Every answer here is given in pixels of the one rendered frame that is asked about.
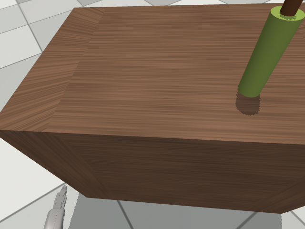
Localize bottle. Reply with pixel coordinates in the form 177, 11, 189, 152
238, 0, 305, 97

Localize left robot hand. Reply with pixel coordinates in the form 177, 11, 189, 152
44, 185, 67, 229

